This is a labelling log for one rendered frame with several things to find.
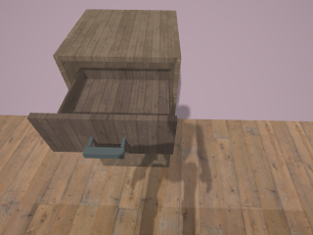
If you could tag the drawer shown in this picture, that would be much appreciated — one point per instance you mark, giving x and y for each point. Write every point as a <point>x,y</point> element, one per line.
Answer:
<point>109,104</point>

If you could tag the handle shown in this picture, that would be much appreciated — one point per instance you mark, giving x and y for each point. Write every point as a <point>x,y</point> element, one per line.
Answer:
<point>90,152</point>

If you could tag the cabinet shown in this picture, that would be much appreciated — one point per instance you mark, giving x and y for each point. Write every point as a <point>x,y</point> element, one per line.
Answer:
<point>129,39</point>

